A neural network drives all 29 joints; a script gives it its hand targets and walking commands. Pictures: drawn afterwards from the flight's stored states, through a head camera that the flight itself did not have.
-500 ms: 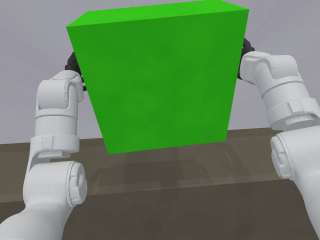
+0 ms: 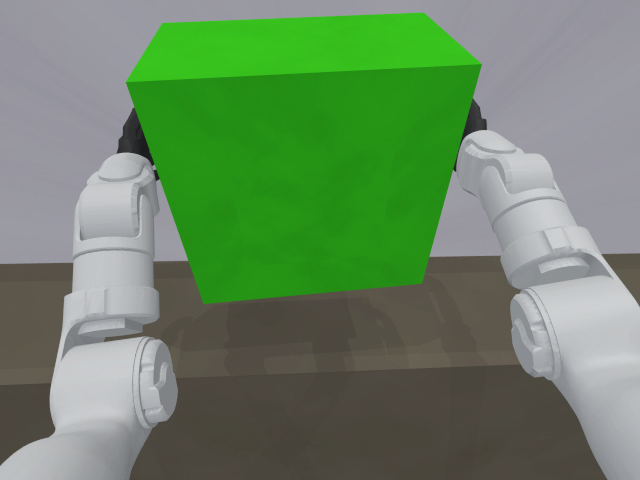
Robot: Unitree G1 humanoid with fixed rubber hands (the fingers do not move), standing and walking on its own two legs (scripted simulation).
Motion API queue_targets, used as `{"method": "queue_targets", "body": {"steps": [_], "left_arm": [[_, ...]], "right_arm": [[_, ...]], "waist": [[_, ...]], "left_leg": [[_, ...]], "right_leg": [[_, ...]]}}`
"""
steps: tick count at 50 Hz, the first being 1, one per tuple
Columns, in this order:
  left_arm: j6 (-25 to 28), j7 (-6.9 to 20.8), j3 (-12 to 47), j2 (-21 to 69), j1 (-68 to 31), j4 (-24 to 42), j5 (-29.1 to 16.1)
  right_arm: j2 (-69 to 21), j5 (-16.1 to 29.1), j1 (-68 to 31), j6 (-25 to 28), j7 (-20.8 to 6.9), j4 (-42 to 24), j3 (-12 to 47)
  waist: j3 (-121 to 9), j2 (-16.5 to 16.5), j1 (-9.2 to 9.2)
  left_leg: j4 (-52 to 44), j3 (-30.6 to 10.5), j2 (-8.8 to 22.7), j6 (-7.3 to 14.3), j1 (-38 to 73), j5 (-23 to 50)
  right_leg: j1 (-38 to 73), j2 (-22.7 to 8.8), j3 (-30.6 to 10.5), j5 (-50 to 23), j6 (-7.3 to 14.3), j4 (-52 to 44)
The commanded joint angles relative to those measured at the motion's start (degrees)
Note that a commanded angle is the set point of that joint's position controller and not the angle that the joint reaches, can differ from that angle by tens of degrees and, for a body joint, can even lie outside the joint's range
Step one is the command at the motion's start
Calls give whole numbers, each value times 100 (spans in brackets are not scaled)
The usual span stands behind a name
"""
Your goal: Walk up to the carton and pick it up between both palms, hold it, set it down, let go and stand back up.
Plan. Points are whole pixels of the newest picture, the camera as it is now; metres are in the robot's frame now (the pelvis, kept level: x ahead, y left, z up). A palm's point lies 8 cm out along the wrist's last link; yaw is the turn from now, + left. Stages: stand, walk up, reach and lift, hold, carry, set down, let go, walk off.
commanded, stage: set down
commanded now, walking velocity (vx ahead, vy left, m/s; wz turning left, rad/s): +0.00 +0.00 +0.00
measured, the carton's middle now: (306, 167) +0.40 +0.03 +0.25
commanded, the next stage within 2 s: none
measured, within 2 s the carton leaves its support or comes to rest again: neither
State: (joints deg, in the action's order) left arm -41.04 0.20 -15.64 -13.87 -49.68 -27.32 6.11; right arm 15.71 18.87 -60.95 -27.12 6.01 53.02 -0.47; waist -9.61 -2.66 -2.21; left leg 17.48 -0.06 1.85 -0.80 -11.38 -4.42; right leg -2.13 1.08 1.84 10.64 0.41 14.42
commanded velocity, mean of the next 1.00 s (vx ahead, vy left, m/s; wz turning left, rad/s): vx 0.00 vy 0.00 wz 0.00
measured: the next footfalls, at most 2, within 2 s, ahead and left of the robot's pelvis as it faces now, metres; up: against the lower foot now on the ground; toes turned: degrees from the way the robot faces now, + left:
none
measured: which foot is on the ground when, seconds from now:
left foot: down 0.00-1.00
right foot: down 0.00-1.00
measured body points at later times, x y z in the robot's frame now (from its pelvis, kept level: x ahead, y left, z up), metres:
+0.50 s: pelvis +0.01 -0.01 +0.00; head -0.05 +0.01 +0.45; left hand +0.40 +0.21 +0.23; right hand +0.42 -0.17 +0.24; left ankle +0.06 +0.13 -0.75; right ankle -0.03 -0.11 -0.75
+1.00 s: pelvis +0.01 -0.01 +0.00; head -0.03 +0.00 +0.45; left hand +0.40 +0.22 +0.20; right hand +0.43 -0.17 +0.20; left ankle +0.06 +0.13 -0.75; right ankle -0.03 -0.11 -0.75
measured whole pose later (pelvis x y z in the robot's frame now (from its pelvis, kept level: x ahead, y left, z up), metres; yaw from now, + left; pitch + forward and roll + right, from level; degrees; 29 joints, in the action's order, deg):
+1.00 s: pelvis +0.01 -0.01 +0.00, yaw +1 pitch -2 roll +0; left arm -32.9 0.9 -18.4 -9.7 -40.1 -23.1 7.6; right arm 12.0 14.5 -47.7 -19.4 6.3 44.4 -0.9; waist -5.1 -2.2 -0.3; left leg 18.0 -1.3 2.0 -1.9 -10.7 -5.6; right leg -1.7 1.4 2.9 12.8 1.2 16.1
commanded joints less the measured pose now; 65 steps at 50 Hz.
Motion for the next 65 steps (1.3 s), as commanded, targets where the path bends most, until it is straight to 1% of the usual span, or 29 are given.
{"method": "queue_targets", "body": {"steps": [1, 4, 7, 10, 14, 18, 21, 25, 30, 36, 41, 53, 65], "left_arm": [[550, 900, 2284, 3571, -5186, 1952, -1253], [599, 794, 2463, 3590, -5119, 2284, -1294], [621, 717, 2549, 3564, -4997, 2490, -1288], [623, 691, 2544, 3530, -4811, 2528, -1237], [615, 728, 2439, 3489, -4522, 2390, -1130], [619, 819, 2291, 3449, -4288, 2190, -1010], [645, 893, 2212, 3436, -4187, 2080, -942], [701, 974, 2163, 3438, -4112, 1990, -873], [794, 1026, 2184, 3476, -4069, 1963, -823], [927, 1013, 2268, 3559, -4039, 1979, -813], [1042, 971, 2309, 3631, -3989, 1927, -810], [1313, 920, 2190, 3730, -3835, 1533, -728], [1576, 897, 2101, 3792, -3745, 1267, -645]], "right_arm": [[-3141, 648, -4958, 669, -774, -2595, 750], [-3248, 711, -4866, 724, -760, -2968, 938], [-3346, 769, -4774, 739, -744, -3288, 1129], [-3428, 794, -4683, 734, -725, -3501, 1292], [-3512, 783, -4571, 716, -689, -3614, 1448], [-3570, 727, -4447, 709, -645, -3577, 1515], [-3598, 659, -4346, 728, -617, -3507, 1505], [-3613, 542, -4203, 785, -595, -3397, 1440], [-3617, 387, -4052, 899, -587, -3305, 1342], [-3630, 233, -3960, 1068, -608, -3285, 1280], [-3660, 124, -3945, 1214, -645, -3275, 1272], [-3774, -174, -3933, 1523, -744, -3026, 1191], [-3797, -519, -3775, 1791, -833, -2697, 960]], "waist": [[-2791, 846, -217], [-2998, 941, -191], [-3142, 935, -133], [-3173, 834, -58], [-3064, 617, 36], [-2871, 413, 89], [-2742, 333, 92], [-2606, 326, 64], [-2529, 423, 20], [-2577, 569, 13], [-2655, 619, 68], [-2743, 488, 272], [-2810, 478, 356]], "left_leg": [[276, -92, -215, -93, 2453, 1676], [379, -123, -238, -128, 2579, 1834], [456, -149, -261, -126, 2630, 1901], [488, -161, -279, -90, 2600, 1878], [475, -151, -298, -18, 2480, 1787], [430, -124, -321, 38, 2347, 1699], [396, -101, -336, 48, 2294, 1678], [365, -78, -349, 28, 2289, 1699], [353, -62, -358, -24, 2337, 1775], [370, -59, -354, -85, 2422, 1877], [378, -57, -339, -100, 2459, 1902], [311, 8, -310, -48, 2291, 1770], [259, 85, -297, -86, 2199, 1797]], "right_leg": [[-653, 196, -102, -1047, -205, -297], [-661, 209, -45, -1251, -252, -230], [-656, 220, -6, -1455, -306, -163], [-627, 226, 9, -1602, -352, -117], [-541, 224, -1, -1758, -402, -82], [-421, 208, -27, -1908, -442, -66], [-352, 192, -36, -1999, -457, -62], [-301, 171, -31, -2070, -457, -66], [-279, 149, -4, -2103, -443, -64], [-306, 142, 45, -2082, -424, -49], [-353, 145, 77, -2018, -412, -37], [-321, 126, 70, -1954, -420, -5], [-265, 105, 76, -2006, -419, 21]]}}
